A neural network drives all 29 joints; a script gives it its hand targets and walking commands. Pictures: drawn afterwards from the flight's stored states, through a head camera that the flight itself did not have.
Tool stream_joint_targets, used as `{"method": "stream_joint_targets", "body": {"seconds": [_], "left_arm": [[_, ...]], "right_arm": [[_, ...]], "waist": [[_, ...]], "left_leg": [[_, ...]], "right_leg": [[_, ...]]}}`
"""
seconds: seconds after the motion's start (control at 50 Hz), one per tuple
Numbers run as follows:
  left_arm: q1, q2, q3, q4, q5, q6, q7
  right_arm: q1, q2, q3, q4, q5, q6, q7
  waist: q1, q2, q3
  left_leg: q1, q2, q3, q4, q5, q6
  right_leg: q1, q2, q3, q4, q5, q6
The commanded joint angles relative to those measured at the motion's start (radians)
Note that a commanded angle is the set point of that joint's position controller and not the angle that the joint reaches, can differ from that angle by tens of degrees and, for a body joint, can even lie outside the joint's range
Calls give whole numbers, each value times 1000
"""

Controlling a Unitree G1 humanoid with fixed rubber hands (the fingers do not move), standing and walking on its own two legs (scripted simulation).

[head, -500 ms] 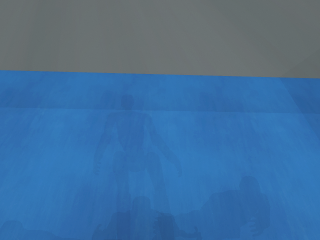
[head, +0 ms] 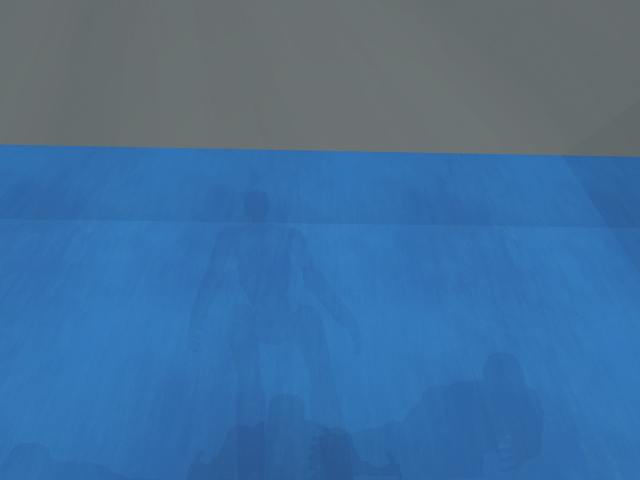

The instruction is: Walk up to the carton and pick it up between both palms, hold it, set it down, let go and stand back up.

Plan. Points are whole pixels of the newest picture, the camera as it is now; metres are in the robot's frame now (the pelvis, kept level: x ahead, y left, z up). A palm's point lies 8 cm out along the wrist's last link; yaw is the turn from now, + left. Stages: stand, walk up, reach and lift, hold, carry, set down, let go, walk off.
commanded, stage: stand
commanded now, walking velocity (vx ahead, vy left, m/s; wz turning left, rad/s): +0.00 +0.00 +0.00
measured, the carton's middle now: out of the picture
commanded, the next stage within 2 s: walk up in 0.16 s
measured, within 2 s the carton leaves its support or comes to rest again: neither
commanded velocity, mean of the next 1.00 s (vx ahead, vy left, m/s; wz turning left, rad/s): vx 0.00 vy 0.00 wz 0.00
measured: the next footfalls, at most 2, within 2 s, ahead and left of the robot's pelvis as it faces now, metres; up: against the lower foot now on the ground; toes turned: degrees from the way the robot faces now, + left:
left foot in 0.64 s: +0.03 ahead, +0.20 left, +0.00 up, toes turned +14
right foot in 0.88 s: +0.11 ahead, +0.04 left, +0.00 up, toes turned +20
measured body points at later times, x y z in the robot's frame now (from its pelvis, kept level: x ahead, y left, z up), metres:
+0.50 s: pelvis -0.01 +0.02 -0.01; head +0.03 +0.03 +0.44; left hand +0.04 +0.32 -0.14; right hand +0.08 -0.27 -0.14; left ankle -0.01 +0.12 -0.71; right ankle +0.02 -0.12 -0.75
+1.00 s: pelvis -0.02 +0.09 -0.02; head +0.04 +0.09 +0.43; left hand -0.04 +0.41 -0.11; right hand +0.22 -0.13 -0.14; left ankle -0.05 +0.19 -0.70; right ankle +0.07 +0.03 -0.75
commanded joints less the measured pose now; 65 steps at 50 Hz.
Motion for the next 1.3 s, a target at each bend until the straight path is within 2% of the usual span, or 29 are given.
{"method": "stream_joint_targets", "body": {"seconds": [0.0,0.06,0.12,0.22,0.32,0.36,0.38,0.4,0.44,0.46,0.54,0.6,0.62,0.64,0.66,0.68,0.72,0.76,0.84,0.86,0.88,0.9,0.92,0.98,1.16,1.18,1.24,1.26,1.28], "left_arm": [[-17,213,36,-61,-3,-25,8],[-9,192,31,-57,-8,-27,12],[-57,200,50,-77,3,-24,16],[-29,265,63,-71,7,-12,23],[40,202,44,-49,0,-11,4],[68,331,78,-136,47,1,55],[151,346,77,-115,57,-8,61],[138,365,84,-159,80,-1,74],[87,332,78,-224,86,-7,84],[39,336,78,-256,81,-9,83],[-12,394,94,-310,87,-13,69],[-36,338,58,-350,51,-3,44],[45,285,55,-371,37,7,31],[-31,271,37,-427,19,15,56],[-74,310,37,-437,19,10,68],[-5,312,39,-409,21,5,63],[70,305,40,-354,12,-15,46],[106,306,37,-374,6,-29,51],[194,297,34,-371,9,-33,58],[264,295,35,-377,25,-42,66],[241,414,67,-407,72,-41,74],[137,462,89,-457,65,-18,73],[46,399,58,-483,67,-20,83],[66,311,41,-490,66,-49,69],[95,487,124,-478,84,-52,58],[115,466,114,-477,81,-52,55],[83,453,109,-491,61,-34,32],[103,401,96,-476,46,-26,25],[147,381,91,-487,35,-22,16]], "right_arm": [[7,-246,-59,-53,-2,-11,-19],[-29,-190,-49,-55,-1,-33,-8],[-3,-170,-38,-36,0,-26,-7],[7,-204,-51,-43,-12,-10,-20],[-64,-280,-67,-80,2,-20,-10],[-86,-230,-86,-202,-72,46,41],[-121,-225,-100,-251,-91,56,51],[-112,-180,-97,-293,-91,65,56],[-50,-201,-107,-328,-106,79,74],[-38,-236,-112,-333,-105,76,74],[28,-201,-107,-392,-66,102,116],[140,-281,-138,-355,-71,75,120],[139,-378,-156,-385,-74,67,109],[108,-477,-167,-421,-91,67,101],[143,-455,-169,-411,-99,71,92],[84,-419,-163,-427,-101,77,80],[-33,-355,-146,-455,-97,88,73],[-20,-328,-130,-462,-91,87,75],[-85,-282,-108,-476,-56,95,94],[-122,-244,-85,-479,-55,92,100],[-83,-158,-52,-512,-51,85,90],[-50,-251,-82,-482,-79,89,82],[-70,-306,-108,-485,-102,99,91],[-5,-323,-143,-441,-94,94,126],[-136,-288,-106,-514,-67,109,190],[-139,-278,-105,-506,-64,108,191],[-19,-295,-123,-469,-44,86,182],[79,-337,-141,-410,-50,73,166],[104,-402,-160,-424,-55,72,155]], "waist": [[-21,-12,-48],[5,-76,-62],[-13,49,-24],[-3,-64,56],[14,65,-47],[34,-1,-15],[70,-103,-90],[76,-238,-145],[41,-139,-161],[20,-21,-155],[-36,-193,-99],[-123,9,-189],[-91,289,-189],[-150,466,-163],[-158,333,-142],[-110,264,-105],[-49,192,-139],[-76,208,-207],[-21,129,-280],[33,38,-317],[25,-267,-300],[35,-198,-234],[8,-157,-143],[-29,-114,-120],[8,-213,-126],[28,-157,-124],[-52,-218,-155],[-89,-77,-228],[-107,137,-199]], "left_leg": [[25,136,-97,-84,31,38],[-24,137,-122,-80,53,47],[-13,116,-82,-80,115,9],[-79,114,-88,-100,0,20],[-93,117,-115,-113,-143,16],[-380,39,-94,92,147,52],[-401,3,-45,260,52,25],[-434,-10,-6,531,-320,24],[-479,94,-112,739,-356,14],[-421,111,-125,758,-343,9],[-342,152,-57,497,-265,36],[33,51,-15,99,-9,98],[78,235,-343,-20,140,174],[-11,307,-609,-93,273,348],[-26,322,-644,-97,364,389],[-3,268,-501,-35,419,388],[26,168,-376,77,520,303],[126,183,-411,134,703,302],[-67,114,-380,141,408,198],[-223,65,-277,216,131,145],[-509,-103,-153,418,-306,54],[-571,-50,-117,611,-335,15],[-562,15,-134,755,-284,8],[-525,37,-133,794,-210,-35],[-419,168,-32,498,-215,-4],[-366,161,2,460,-191,-2],[-103,43,112,245,-140,23],[30,21,84,197,-65,51],[102,114,-100,84,-16,126]], "right_leg": [[-77,-142,105,-101,-16,-33],[10,-132,78,-89,103,-26],[-17,-115,87,-80,73,-25],[-73,-129,94,-111,-57,-24],[-2,-103,83,-87,-50,-22],[31,-185,64,49,17,-128],[50,-328,182,-48,60,-205],[39,-470,268,-88,193,-311],[31,-528,255,-77,250,-390],[-19,-474,183,-56,199,-360],[-104,-409,17,59,169,-265],[-311,-226,-158,418,-105,-92],[-472,-112,-215,627,-423,-24],[-575,-3,-108,756,-589,22],[-574,-3,-55,825,-560,8],[-575,-46,-41,859,-454,0],[-525,-66,-14,663,-347,-1],[-473,-40,-16,472,-316,5],[-133,10,-34,142,-94,-23],[59,-126,67,-27,28,-30],[214,-412,379,-144,-232,-84],[32,-554,528,-206,-395,-193],[-51,-529,478,-187,-389,-284],[-46,-346,155,-100,-46,-217],[-19,-486,-29,-60,-153,-254],[-53,-452,-119,-35,-97,-226],[-213,-396,-212,134,-209,-157],[-256,-328,-266,321,-201,-112],[-379,-267,-298,512,-236,-53]]}}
